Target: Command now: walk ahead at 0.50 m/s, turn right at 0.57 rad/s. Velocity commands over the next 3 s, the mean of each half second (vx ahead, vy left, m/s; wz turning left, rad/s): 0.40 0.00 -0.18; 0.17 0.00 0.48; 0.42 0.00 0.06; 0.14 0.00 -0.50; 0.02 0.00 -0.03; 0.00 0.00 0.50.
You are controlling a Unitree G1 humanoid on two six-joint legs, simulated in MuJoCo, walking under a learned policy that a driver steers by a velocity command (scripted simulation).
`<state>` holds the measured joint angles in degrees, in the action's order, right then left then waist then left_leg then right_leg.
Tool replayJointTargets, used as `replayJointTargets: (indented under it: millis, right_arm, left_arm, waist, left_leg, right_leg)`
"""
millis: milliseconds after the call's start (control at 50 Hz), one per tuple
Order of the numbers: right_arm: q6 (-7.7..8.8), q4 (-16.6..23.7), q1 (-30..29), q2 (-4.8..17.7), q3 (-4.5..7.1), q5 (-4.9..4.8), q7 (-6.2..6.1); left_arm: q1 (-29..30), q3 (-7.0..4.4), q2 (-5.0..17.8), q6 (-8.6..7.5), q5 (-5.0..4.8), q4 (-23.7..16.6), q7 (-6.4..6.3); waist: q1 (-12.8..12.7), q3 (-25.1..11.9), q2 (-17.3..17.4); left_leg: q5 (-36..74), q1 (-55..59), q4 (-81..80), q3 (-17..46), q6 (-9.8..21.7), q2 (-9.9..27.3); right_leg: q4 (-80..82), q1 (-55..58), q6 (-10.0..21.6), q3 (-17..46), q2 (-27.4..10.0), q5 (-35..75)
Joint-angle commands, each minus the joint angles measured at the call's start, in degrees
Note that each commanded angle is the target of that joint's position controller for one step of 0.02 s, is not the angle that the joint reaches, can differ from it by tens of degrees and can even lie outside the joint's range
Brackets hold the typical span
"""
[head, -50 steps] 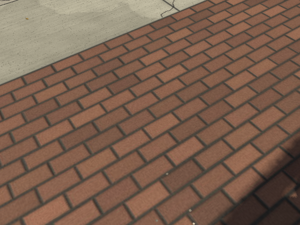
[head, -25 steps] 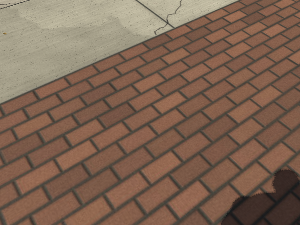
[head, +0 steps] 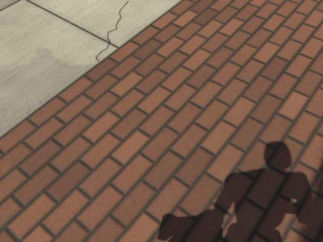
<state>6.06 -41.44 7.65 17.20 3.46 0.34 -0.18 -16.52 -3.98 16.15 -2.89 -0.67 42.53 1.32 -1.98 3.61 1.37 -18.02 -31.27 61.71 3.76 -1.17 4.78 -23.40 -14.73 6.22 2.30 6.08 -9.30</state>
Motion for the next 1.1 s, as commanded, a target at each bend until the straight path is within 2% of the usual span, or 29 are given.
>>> replayJointTargets:
  millis: [20, 100, 180, 240, 260, 280, 300, 320, 340, 360, 380, 400, 420, 480, 540, 580, 640, 720, 740, 760, 780, 800, 820, 840, 860, 880, 940, 980, 1100]
  right_arm:
    - [-0.49, 3.5, 0.3, 4.2, 1.20, 0.62, -0.25]
    - [-0.20, 5.5, -8.1, 2.3, 0.23, 0.08, 0.37]
    - [0.80, 6.3, -11.5, 3.7, 0.38, -0.68, 1.61]
    - [1.32, 5.8, -9.5, 5.1, 0.80, -0.68, 2.21]
    - [1.47, 5.2, -7.3, 5.8, 1.13, -0.26, 2.06]
    - [1.76, 3.6, -2.3, 7.1, 1.89, 0.51, 1.82]
    - [2.13, 2.5, 4.6, 9.3, 2.31, 1.54, 1.84]
    - [1.85, 1.7, 9.9, 13.2, 3.05, 2.30, 2.07]
    - [1.03, -0.2, 12.0, 11.2, 2.77, 0.21, 2.86]
    - [0.47, 1.0, 8.8, 8.1, 1.80, -1.65, 2.93]
    - [-0.19, 2.0, 5.0, 6.4, 1.13, -1.46, 2.73]
    - [-0.66, 2.3, 2.8, 5.4, 0.58, -1.09, 2.65]
    - [-0.85, 2.2, 2.4, 5.6, 0.60, -0.80, 2.31]
    - [-1.83, 1.6, 2.7, 8.1, 1.55, -0.13, 1.48]
    - [-3.43, 1.5, 3.2, 10.3, 2.57, -0.96, 0.26]
    - [-4.56, 1.7, 3.2, 10.4, 2.73, -1.56, -0.43]
    - [-5.98, 1.8, 3.4, 9.9, 2.77, -1.69, -1.10]
    - [-7.29, 2.7, 3.1, 9.6, 2.87, -1.60, -1.62]
    - [-7.55, 3.2, 1.9, 9.2, 2.74, -1.96, -1.77]
    - [-7.70, 3.5, 2.2, 7.9, 2.36, -2.12, -1.90]
    - [-7.74, 3.8, 4.9, 4.8, 1.36, -1.24, -1.79]
    - [-7.36, 5.5, 6.8, 4.0, 1.10, -1.46, -1.62]
    - [-6.78, 4.8, 7.6, 8.4, 2.10, -0.83, -1.49]
    - [-6.75, 4.3, 6.3, 10.5, 2.93, -1.36, -1.25]
    - [-7.13, 3.7, 5.8, 10.0, 3.10, -1.24, -1.24]
    - [-7.34, 4.0, 5.2, 9.4, 3.06, -1.03, -1.11]
    - [-6.39, 5.8, 1.6, 5.8, 1.94, -1.51, 0.17]
    - [-5.74, 7.2, -0.8, 4.8, 1.54, -1.50, 0.69]
    - [-4.86, 9.0, -3.8, 2.9, 0.33, -1.41, 2.04]
  left_arm:
    - [1.4, -2.35, 9.5, -1.17, -0.15, -4.5, -1.34]
    - [-1.3, -2.46, 9.9, -0.37, -0.53, -3.6, -2.28]
    - [-4.9, -2.20, 9.0, 0.02, -0.72, -1.8, -2.45]
    - [-5.3, -2.20, 9.0, 0.26, -0.05, -0.8, -2.51]
    - [-4.4, -2.16, 8.9, 0.47, 0.09, -0.7, -2.50]
    - [-3.5, -1.77, 8.1, 0.65, 0.21, -1.0, -2.55]
    - [-3.2, -0.97, 6.6, 0.68, 1.00, -2.1, -2.72]
    - [-10.1, -0.03, 4.1, 0.21, 1.30, -2.2, -2.87]
    - [-14.5, 0.15, 5.0, -0.16, 1.03, -1.1, -2.53]
    - [-9.4, -0.68, 9.2, -0.11, 0.57, -1.5, -2.35]
    - [-2.8, -0.83, 9.6, 0.07, 0.50, -3.1, -2.35]
    - [1.3, -0.85, 9.1, 0.21, 1.23, -4.2, -2.48]
    - [2.7, -0.96, 8.4, 0.39, 1.84, -5.2, -2.72]
    - [0.9, -0.26, 5.0, 1.10, 1.40, -5.3, -3.40]
    - [2.5, -0.27, 5.1, 1.89, 1.31, -5.4, -4.02]
    - [4.9, -0.41, 5.2, 2.51, 1.14, -5.7, -4.09]
    - [9.2, -0.43, 4.9, 2.65, 0.87, -7.0, -3.84]
    - [9.9, -0.85, 5.8, 0.75, 0.28, -7.3, -2.90]
    - [8.1, -1.07, 5.9, 0.22, 0.18, -6.6, -2.65]
    - [6.6, -1.52, 7.1, -0.16, 0.40, -6.0, -2.63]
    - [5.1, -2.13, 10.3, 0.01, 1.33, -6.4, -3.03]
    - [5.2, -2.85, 13.3, 0.88, 2.98, -5.9, -2.95]
    - [5.3, -2.53, 10.9, 0.80, 2.61, -6.2, -2.78]
    - [5.9, -1.75, 8.0, 0.62, 1.98, -6.6, -2.88]
    - [7.0, -1.53, 7.3, 0.59, 1.24, -6.5, -3.06]
    - [7.2, -1.35, 7.0, 0.53, 0.47, -6.2, -3.35]
    - [4.3, -1.52, 7.9, -0.01, 0.99, -5.1, -3.69]
    - [2.4, -1.85, 8.6, -0.46, 1.02, -4.5, -3.53]
    - [1.0, -2.90, 11.3, -1.30, 0.04, -2.7, -1.88]
  waist:
    - [2.0, -4.6, -2.9]
    - [-1.3, -2.9, -5.7]
    - [-3.0, -2.7, -6.4]
    - [-2.1, -2.2, -8.4]
    - [-0.7, -2.3, -8.8]
    - [2.1, -5.5, -7.9]
    - [4.8, -13.6, -5.0]
    - [3.4, -22.4, 8.3]
    - [2.6, -25.3, 16.4]
    - [3.7, -18.6, 8.2]
    - [4.0, -13.0, 2.6]
    - [3.5, -8.2, -1.0]
    - [2.5, -7.3, -0.6]
    - [0.6, -9.1, 4.4]
    - [0.8, -11.8, 4.2]
    - [1.3, -11.6, 4.3]
    - [2.5, -9.3, 5.6]
    - [2.3, -8.3, 7.5]
    - [0.9, -8.3, 7.5]
    - [0.6, -8.6, 6.6]
    - [1.7, -12.8, -1.5]
    - [3.8, -10.8, -16.1]
    - [2.7, -9.4, -14.2]
    - [2.1, -7.5, -10.3]
    - [2.2, -5.9, -8.9]
    - [1.7, -4.6, -9.7]
    - [-0.6, -2.7, -9.7]
    - [-1.9, -3.2, -9.2]
    - [-2.3, -2.4, -8.7]
  left_leg:
    - [6.8, -3.8, -8.1, -0.5, -2.3, 0.3]
    - [21.1, 0.5, -25.2, -1.0, -3.3, -3.0]
    - [24.0, 2.3, -31.9, 0.0, -2.0, -3.7]
    - [18.2, 1.8, -33.4, -0.9, 1.2, -3.2]
    - [16.4, 4.2, -35.0, -2.2, 2.7, -4.0]
    - [19.1, 11.1, -37.5, -3.9, 4.6, -5.5]
    - [32.6, 24.4, -34.2, 1.7, 8.1, 0.1]
    - [46.2, 44.4, -32.3, 19.6, 17.1, 11.5]
    - [42.8, 49.8, -38.5, 35.4, 22.7, 17.6]
    - [34.3, 44.4, -39.5, 32.2, 20.3, 15.6]
    - [34.3, 37.2, -40.0, 25.0, 17.9, 12.9]
    - [39.3, 30.0, -41.0, 19.9, 16.8, 10.3]
    - [42.9, 26.4, -41.5, 17.5, 15.9, 8.6]
    - [48.7, 22.5, -42.2, 13.4, 15.7, 5.2]
    - [44.5, 20.9, -42.1, 13.6, 15.6, 4.9]
    - [35.4, 18.8, -42.5, 14.4, 14.1, 3.8]
    - [21.3, 17.2, -42.8, 17.5, 13.0, 2.5]
    - [21.7, 20.2, -39.1, 23.1, 12.0, 2.1]
    - [21.8, 20.1, -37.3, 23.4, 10.7, 0.9]
    - [17.7, 18.1, -34.7, 22.6, 8.6, -1.1]
    - [-0.1, 12.3, -25.6, 17.5, 5.7, -4.8]
    - [-19.1, -0.9, -16.7, 6.8, 3.0, -13.1]
    - [-17.7, -5.5, -5.9, 5.6, 1.1, -8.2]
    - [-12.7, -7.0, -2.5, 5.0, 0.5, -6.1]
    - [-9.1, -8.2, -1.0, 3.9, -0.5, -5.1]
    - [-6.3, -10.4, 0.4, 3.2, -1.4, -4.2]
    - [-0.6, -11.0, -1.1, -0.3, -2.6, -2.6]
    - [1.7, -11.0, -5.1, -0.9, -2.7, -1.6]
    - [4.8, -0.2, -20.5, -4.1, -0.3, -1.2]
  right_leg:
    - [11.0, 3.5, 10.5, 14.9, -14.0, 15.7]
    - [10.1, 0.4, 6.8, 12.2, -10.4, 8.0]
    - [7.0, 5.0, 5.9, 15.7, -13.3, 4.0]
    - [3.7, 11.8, 5.0, 17.4, -16.9, 9.7]
    - [0.4, 13.2, 4.0, 16.5, -16.3, 18.4]
    - [-7.0, 14.3, 2.2, 13.7, -13.3, 30.2]
    - [-19.1, 10.0, -0.1, 10.8, -10.2, 28.3]
    - [-39.3, -6.3, -4.9, 6.4, -2.5, 3.9]
    - [-50.4, -17.2, -7.5, 5.6, 0.6, -25.9]
    - [-53.8, -21.2, -7.8, 7.2, -3.2, -24.3]
    - [-52.7, -22.0, -8.2, 5.4, -5.3, -20.6]
    - [-49.1, -21.9, -8.6, 4.0, -6.7, -18.6]
    - [-44.7, -19.8, -8.7, 3.9, -8.1, -16.4]
    - [-34.7, -14.7, -10.1, 2.3, -7.0, -15.1]
    - [-27.8, -12.3, -11.3, 2.3, -5.6, -10.2]
    - [-24.3, -10.7, -11.6, 2.8, -4.9, -6.4]
    - [-18.9, -9.9, -11.6, 3.8, -3.9, -5.2]
    - [-7.8, -6.1, -10.4, 4.4, -3.0, -5.7]
    - [-1.1, -2.6, -9.5, 3.8, -3.4, -1.1]
    - [4.2, 2.8, -8.0, 4.6, -6.3, 5.5]
    - [4.4, 11.6, -3.6, 13.2, -17.4, 9.2]
    - [6.6, 14.8, 5.5, 27.0, -26.4, 10.6]
    - [7.9, 13.7, 8.7, 30.5, -29.5, 2.2]
    - [8.6, 12.5, 6.9, 25.8, -26.2, -7.4]
    - [9.3, 11.8, 4.4, 21.7, -22.8, -13.3]
    - [10.1, 12.0, 3.4, 19.5, -21.7, -14.9]
    - [13.1, 10.5, 3.5, 12.7, -19.9, -11.8]
    - [13.8, 12.0, 4.2, 10.4, -20.6, -9.6]
    - [13.9, 7.7, 3.9, 2.0, -21.0, -4.2]
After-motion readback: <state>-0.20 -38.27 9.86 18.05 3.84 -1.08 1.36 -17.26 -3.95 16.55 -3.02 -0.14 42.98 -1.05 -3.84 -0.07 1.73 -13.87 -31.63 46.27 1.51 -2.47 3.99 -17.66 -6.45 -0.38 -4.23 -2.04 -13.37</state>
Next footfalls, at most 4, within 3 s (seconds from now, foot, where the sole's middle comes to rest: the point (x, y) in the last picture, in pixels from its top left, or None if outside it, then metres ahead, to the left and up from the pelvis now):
0.30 left None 0.36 0.13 -0.78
0.78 right None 0.42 -0.08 -0.78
1.22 left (121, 235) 0.47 0.24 -0.78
1.68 right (161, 175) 0.74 0.09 -0.78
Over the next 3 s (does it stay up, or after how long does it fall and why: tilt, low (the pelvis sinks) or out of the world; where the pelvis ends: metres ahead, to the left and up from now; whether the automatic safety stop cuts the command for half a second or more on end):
stays up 0.70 0.27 0.00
